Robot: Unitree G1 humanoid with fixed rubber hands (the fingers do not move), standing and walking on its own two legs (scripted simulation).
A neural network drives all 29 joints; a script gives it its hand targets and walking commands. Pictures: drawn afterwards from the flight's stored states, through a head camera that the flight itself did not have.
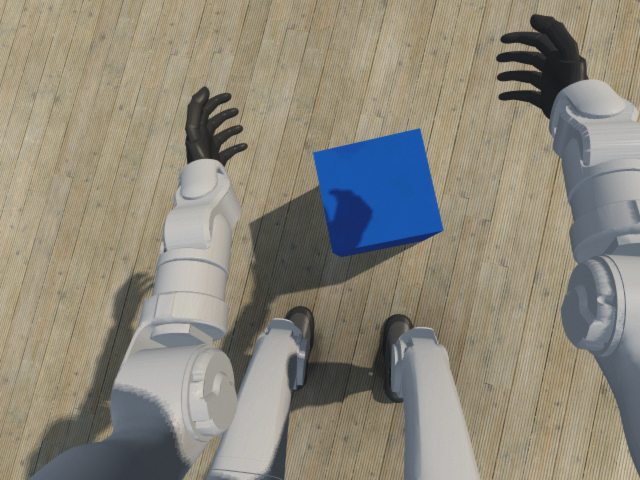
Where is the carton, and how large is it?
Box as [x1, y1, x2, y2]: [313, 128, 443, 256]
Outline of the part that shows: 419,128 313,152 332,251 334,253 343,256 419,241 443,230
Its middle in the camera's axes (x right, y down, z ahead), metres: +0.12 -0.08 +0.86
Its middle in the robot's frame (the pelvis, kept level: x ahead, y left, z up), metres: +0.49 -0.02 -0.52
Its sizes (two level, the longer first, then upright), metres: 0.210 0.200 0.250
